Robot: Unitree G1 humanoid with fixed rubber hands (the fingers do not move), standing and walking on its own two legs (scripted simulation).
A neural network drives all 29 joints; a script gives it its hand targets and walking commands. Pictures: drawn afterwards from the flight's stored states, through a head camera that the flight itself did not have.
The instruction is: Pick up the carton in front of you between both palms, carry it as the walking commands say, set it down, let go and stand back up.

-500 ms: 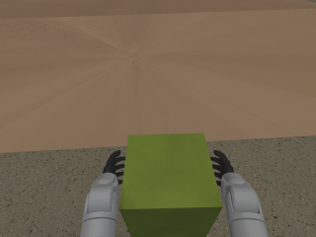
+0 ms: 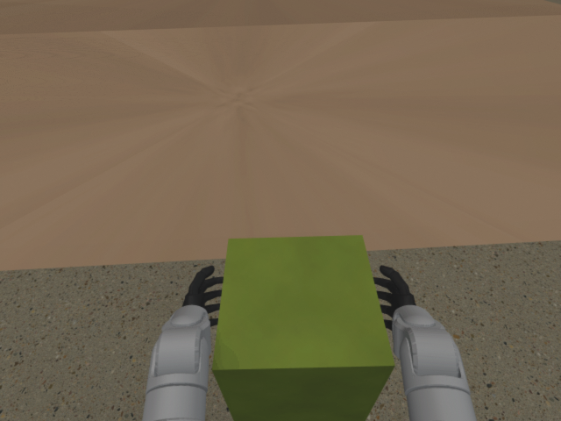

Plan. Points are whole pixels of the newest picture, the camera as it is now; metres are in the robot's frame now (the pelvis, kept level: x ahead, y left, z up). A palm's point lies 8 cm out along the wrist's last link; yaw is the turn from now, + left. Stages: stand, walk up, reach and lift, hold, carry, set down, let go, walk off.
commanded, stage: carry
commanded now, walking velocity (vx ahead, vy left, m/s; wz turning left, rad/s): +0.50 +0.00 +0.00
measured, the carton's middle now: (297, 334) +0.30 +0.00 -0.03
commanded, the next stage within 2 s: none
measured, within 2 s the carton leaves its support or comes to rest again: neither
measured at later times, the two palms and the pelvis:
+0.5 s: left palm (210, 242) +0.41 +0.15 +0.08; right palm (389, 238) +0.41 -0.15 +0.08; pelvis +0.14 -0.01 -0.01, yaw -1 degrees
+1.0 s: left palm (256, 159) +0.70 +0.09 +0.06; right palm (383, 157) +0.71 -0.21 +0.06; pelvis +0.43 -0.07 +0.00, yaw +1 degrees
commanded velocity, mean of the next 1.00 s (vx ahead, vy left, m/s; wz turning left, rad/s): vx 0.50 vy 0.00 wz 0.00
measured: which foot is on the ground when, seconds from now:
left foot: down 0.00-0.28, up 0.30-0.46, down 0.48-0.86, up 0.88-1.00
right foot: down 0.00-0.48, up 0.50-0.82, down 0.84-1.00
